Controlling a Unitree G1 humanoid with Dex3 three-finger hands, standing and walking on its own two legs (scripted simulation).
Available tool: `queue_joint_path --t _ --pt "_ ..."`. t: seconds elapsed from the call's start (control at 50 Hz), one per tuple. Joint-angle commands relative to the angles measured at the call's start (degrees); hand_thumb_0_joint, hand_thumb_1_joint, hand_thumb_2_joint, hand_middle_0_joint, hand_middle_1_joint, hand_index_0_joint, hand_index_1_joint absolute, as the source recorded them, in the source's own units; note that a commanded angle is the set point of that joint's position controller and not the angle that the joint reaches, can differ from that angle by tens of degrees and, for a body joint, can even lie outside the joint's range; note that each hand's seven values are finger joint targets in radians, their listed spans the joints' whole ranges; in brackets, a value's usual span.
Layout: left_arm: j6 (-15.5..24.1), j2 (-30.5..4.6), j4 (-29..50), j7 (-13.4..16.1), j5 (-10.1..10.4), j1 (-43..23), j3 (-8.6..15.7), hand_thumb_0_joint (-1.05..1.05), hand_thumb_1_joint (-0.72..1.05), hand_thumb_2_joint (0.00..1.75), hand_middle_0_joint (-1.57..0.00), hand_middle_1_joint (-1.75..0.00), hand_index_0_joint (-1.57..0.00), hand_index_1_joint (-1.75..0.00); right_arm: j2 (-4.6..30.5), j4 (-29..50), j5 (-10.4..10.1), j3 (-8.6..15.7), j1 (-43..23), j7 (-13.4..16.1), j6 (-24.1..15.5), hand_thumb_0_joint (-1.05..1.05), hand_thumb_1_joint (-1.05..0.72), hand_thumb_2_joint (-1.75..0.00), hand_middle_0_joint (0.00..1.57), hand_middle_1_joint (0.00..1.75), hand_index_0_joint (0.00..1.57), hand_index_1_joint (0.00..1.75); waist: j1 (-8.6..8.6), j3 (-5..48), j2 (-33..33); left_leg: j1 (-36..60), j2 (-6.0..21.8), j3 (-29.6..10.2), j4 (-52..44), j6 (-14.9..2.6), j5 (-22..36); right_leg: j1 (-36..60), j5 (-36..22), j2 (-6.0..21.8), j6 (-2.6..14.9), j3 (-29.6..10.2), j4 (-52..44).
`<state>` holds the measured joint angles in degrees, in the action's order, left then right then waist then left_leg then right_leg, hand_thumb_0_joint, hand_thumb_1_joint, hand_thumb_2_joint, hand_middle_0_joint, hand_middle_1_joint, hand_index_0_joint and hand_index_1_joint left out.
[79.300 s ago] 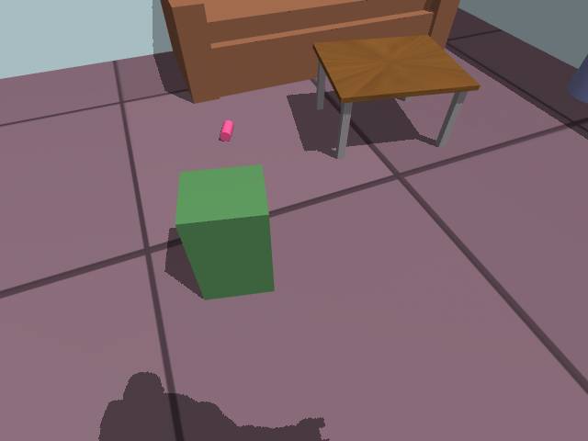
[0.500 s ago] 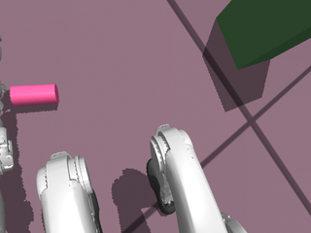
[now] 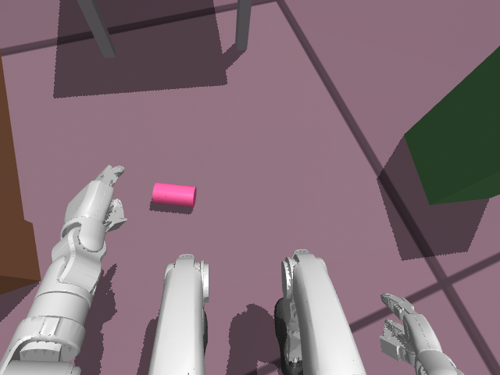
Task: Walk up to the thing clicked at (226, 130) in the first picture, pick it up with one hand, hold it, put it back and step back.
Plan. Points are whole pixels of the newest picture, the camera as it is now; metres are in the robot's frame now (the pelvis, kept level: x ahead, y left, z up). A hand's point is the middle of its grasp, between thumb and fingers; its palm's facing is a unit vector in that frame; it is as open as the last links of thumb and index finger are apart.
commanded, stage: home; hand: left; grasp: from above
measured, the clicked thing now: (175, 194) +0.54 +0.20 -0.46
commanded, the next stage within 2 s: none
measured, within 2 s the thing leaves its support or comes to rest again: neither
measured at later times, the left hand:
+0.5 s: hand (90, 260) +0.27 +0.19 +0.10, palm faces +0.09 -0.97 -0.24, open 7.4 cm
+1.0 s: hand (31, 304) +0.22 +0.19 +0.18, palm faces +0.13 -0.97 -0.19, open 7.4 cm
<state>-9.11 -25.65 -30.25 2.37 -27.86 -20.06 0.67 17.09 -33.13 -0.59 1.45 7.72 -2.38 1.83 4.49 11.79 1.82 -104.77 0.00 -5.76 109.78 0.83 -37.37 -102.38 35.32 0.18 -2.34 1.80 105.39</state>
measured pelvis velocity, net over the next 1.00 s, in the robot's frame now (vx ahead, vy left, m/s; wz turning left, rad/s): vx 0.08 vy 0.00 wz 0.08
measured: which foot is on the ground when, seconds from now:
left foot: down 0.00-1.00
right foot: down 0.00-1.00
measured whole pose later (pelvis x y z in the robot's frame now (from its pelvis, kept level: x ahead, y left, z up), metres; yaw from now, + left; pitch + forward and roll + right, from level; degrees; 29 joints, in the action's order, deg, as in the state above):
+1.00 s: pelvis +0.08 +0.00 +0.23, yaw +4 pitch +10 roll -3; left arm -26.4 -12.5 7.6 0.7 2.9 29.3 2.3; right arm 12.4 -29.3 -0.7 -2.4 15.6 10.3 -13.7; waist 2.0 9.9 2.3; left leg -40.2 1.4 -4.6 58.6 1.0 -28.6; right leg -37.6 26.6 0.3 -1.3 2.7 54.2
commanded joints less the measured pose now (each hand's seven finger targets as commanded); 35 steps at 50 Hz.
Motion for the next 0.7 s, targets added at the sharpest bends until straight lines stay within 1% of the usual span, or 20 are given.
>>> queue_joint_path --t 0.0,0.06,0.08,0.1,0.14,0.16,0.2,0.24,0.28,0.3,0.32,0.34,0.36,0.38,0.42,0.48,0.5,0.54,0.58,0.68 --pt "-0.6 -5.4 15.3 2.7 7.0 -8.4 1.6 0.00 0.90 0.90 -0.20 -0.30 -0.20 -0.30 7.9 4.0 -0.8 3.0 4.5 2.8 -4.1 0.00 -0.90 -0.90 0.20 0.30 0.20 0.30 2.54 24.6 7.1 30.3 0.1 -0.2 -24.7 -1.60 -1.7 19.9 -2.0 -1.1 3.81 1.9 -19.2" --pt "-2.2 -5.3 18.5 3.5 11.1 -3.3 3.5 0.00 0.90 0.90 -0.20 -0.30 -0.20 -0.30 7.3 4.8 -1.3 2.3 2.6 4.1 -5.7 0.00 -0.90 -0.90 0.20 0.30 0.20 0.30 1.41 25.2 6.8 35.1 0.0 -0.4 -28.0 -1.62 0.4 25.3 -3.6 -1.0 3.67 1.2 -22.5" --pt "-2.7 -3.3 19.1 3.6 12.7 -0.1 2.2 0.00 0.90 0.90 -0.20 -0.30 -0.20 -0.30 6.6 5.2 -1.5 1.9 1.9 4.4 -6.1 0.00 -0.90 -0.90 0.20 0.30 0.20 0.30 1.82 23.3 6.4 35.7 0.0 0.0 -29.3 -1.66 1.1 27.2 -3.8 -0.9 3.59 1.0 -24.1" --pt "-3.3 -2.6 18.3 3.8 13.9 2.3 2.8 0.00 0.90 0.90 -0.20 -0.30 -0.20 -0.30 6.3 5.3 -1.6 1.6 1.5 4.7 -6.5 0.00 -0.90 -0.90 0.20 0.30 0.20 0.30 1.95 21.3 5.1 36.1 0.0 0.3 -30.4 -1.78 1.9 28.7 -4.1 -0.9 3.58 0.7 -25.6" --pt "-3.9 -3.5 21.4 4.3 16.9 3.1 4.8 0.00 0.90 0.90 -0.20 -0.30 -0.20 -0.30 5.7 5.9 -1.6 1.3 1.0 5.4 -7.3 0.00 -0.90 -0.90 0.20 0.30 0.20 0.30 1.26 22.2 5.0 38.7 -0.2 1.1 -31.9 -2.01 3.5 33.0 -5.2 -0.9 3.50 0.0 -28.5" --pt "-4.3 -1.7 22.3 4.2 18.4 4.9 3.4 0.00 0.90 0.90 -0.20 -0.30 -0.20 -0.30 5.2 6.2 -1.7 1.0 0.7 5.7 -7.7 0.00 -0.90 -0.90 0.20 0.30 0.20 0.30 1.77 21.0 5.0 39.7 -0.1 1.2 -33.2 -1.99 4.4 34.2 -5.8 -0.9 3.45 0.0 -29.9" --pt "-5.2 -1.2 24.4 4.4 21.2 8.7 4.5 0.00 0.90 0.90 -0.20 -0.30 -0.20 -0.30 4.8 7.1 -1.6 0.8 0.3 6.2 -8.5 0.00 -0.90 -0.90 0.20 0.30 0.20 0.30 0.90 20.2 4.6 42.6 -0.1 1.2 -35.9 -2.02 4.9 37.9 -6.1 -0.8 3.47 -0.3 -33.0" --pt "-6.2 0.7 25.7 4.3 23.3 13.1 4.0 0.00 0.90 0.90 -0.20 -0.30 -0.20 -0.30 4.1 7.3 -1.6 0.5 0.6 6.8 -9.1 0.00 -0.90 -0.90 0.20 0.30 0.20 0.30 0.98 19.0 4.1 45.4 0.0 1.4 -38.6 -2.03 5.8 41.4 -6.9 -0.9 3.37 -0.5 -36.2" --pt "-7.6 1.3 27.8 4.2 25.0 16.8 4.8 0.00 0.90 0.90 -0.20 -0.30 -0.20 -0.30 3.7 8.0 -1.8 0.1 1.0 7.6 -9.6 0.00 -0.90 -0.90 0.20 0.30 0.20 0.30 0.66 18.4 3.4 48.2 0.0 1.4 -41.2 -2.01 6.6 45.1 -7.7 -0.9 3.25 -0.6 -39.3" --pt "-8.2 2.6 29.4 4.0 25.9 18.3 4.3 0.00 0.90 0.90 -0.20 -0.30 -0.20 -0.30 3.3 8.1 -1.8 -0.1 1.5 8.0 -9.9 0.00 -0.90 -0.90 0.20 0.30 0.20 0.30 0.64 17.8 4.1 49.9 0.1 1.3 -42.7 -1.84 7.9 46.5 -8.8 -0.9 3.27 -0.4 -40.3" --pt "-9.0 2.4 30.5 4.1 26.9 20.5 5.5 0.00 0.90 0.90 -0.20 -0.30 -0.20 -0.30 3.2 8.7 -1.9 -0.4 1.7 8.5 -10.1 0.00 -0.90 -0.90 0.20 0.30 0.20 0.30 -0.08 17.6 3.4 51.1 -0.1 1.2 -43.9 -1.85 8.3 48.5 -9.0 -1.0 3.21 -0.4 -41.8" --pt "-9.8 3.2 30.9 3.9 27.7 22.8 5.5 0.00 0.90 0.90 -0.20 -0.30 -0.20 -0.30 3.0 8.6 -2.0 -0.6 2.0 9.0 -10.4 0.00 -0.90 -0.90 0.20 0.30 0.20 0.30 -0.04 16.7 2.7 52.2 0.1 1.3 -45.0 -1.81 9.4 50.1 -9.9 -1.0 3.19 -0.4 -43.1" --pt "-10.4 4.5 31.8 3.7 28.8 23.9 4.9 0.00 0.90 0.90 -0.20 -0.30 -0.20 -0.30 2.7 8.7 -2.0 -0.9 2.2 9.4 -10.7 0.00 -0.90 -0.90 0.20 0.30 0.20 0.30 0.04 15.3 2.7 53.2 0.1 1.1 -46.4 -1.75 9.9 51.1 -10.5 -1.1 3.10 -0.1 -44.2" --pt "-10.9 5.0 33.7 3.6 29.5 25.3 5.2 0.00 0.90 0.90 -0.20 -0.30 -0.20 -0.30 2.5 9.1 -2.1 -1.1 2.6 9.9 -11.1 0.00 -0.90 -0.90 0.20 0.30 0.20 0.30 0.33 14.6 2.5 54.3 0.1 1.1 -47.5 -1.73 10.8 52.6 -11.3 -1.1 3.06 0.0 -45.5" --pt "-11.8 5.3 35.5 3.3 30.7 28.7 5.9 0.00 0.90 0.90 -0.20 -0.30 -0.20 -0.30 2.3 9.4 -2.1 -1.3 3.4 10.8 -11.8 0.00 -0.90 -0.90 0.20 0.30 0.20 0.30 -0.30 12.7 2.9 57.2 0.2 0.8 -50.3 -1.52 11.8 55.1 -12.4 -1.1 2.99 0.2 -47.7" --pt "-12.8 6.3 38.9 2.9 31.7 33.6 5.7 0.00 0.90 0.90 -0.20 -0.30 -0.20 -0.30 2.0 10.2 -1.8 -1.4 4.7 11.8 -12.8 0.00 -0.90 -0.90 0.20 0.30 0.20 0.30 -0.29 10.8 2.2 60.6 0.0 1.8 -52.9 -1.60 15.2 59.5 -15.2 -1.1 2.70 0.4 -51.7" --pt "-13.2 7.0 40.2 2.7 31.7 36.1 5.1 0.00 0.90 0.90 -0.20 -0.30 -0.20 -0.30 1.8 10.6 -1.7 -1.5 5.5 12.2 -13.1 0.00 -0.90 -0.90 0.20 0.30 0.20 0.30 -0.06 9.9 2.7 62.0 0.0 1.9 -54.0 -1.47 16.7 60.6 -16.4 -1.2 2.81 0.5 -52.7" --pt "-13.9 6.9 42.4 2.5 32.0 39.6 5.8 0.00 0.90 0.90 -0.20 -0.30 -0.20 -0.30 1.7 11.1 -1.5 -1.3 6.0 12.7 -13.8 0.00 -0.90 -0.90 0.20 0.30 0.20 0.30 -0.88 8.6 2.6 64.2 -0.1 2.2 -56.2 -1.39 18.1 62.9 -17.3 -1.3 2.72 0.7 -55.0" --pt "-14.1 7.2 45.6 2.2 31.8 42.6 5.4 0.00 0.90 0.90 -0.20 -0.30 -0.20 -0.30 1.4 11.7 -1.3 -1.2 6.4 13.1 -14.4 0.00 -0.90 -0.90 0.20 0.30 0.20 0.30 -1.00 8.5 3.2 66.7 0.0 2.5 -57.2 -1.24 21.6 64.8 -20.0 -1.5 2.82 1.1 -55.9" --pt "-14.8 8.1 48.1 0.9 31.5 46.7 4.2 0.00 0.90 0.90 -0.20 -0.30 -0.20 -0.30 1.4 12.5 -0.7 -1.1 6.2 13.7 -15.9 0.00 -0.90 -0.90 0.20 0.30 0.20 0.30 -0.95 2.8 2.0 68.2 0.0 2.3 -60.4 -1.38 20.1 65.7 -18.2 -1.8 2.67 2.0 -59.0"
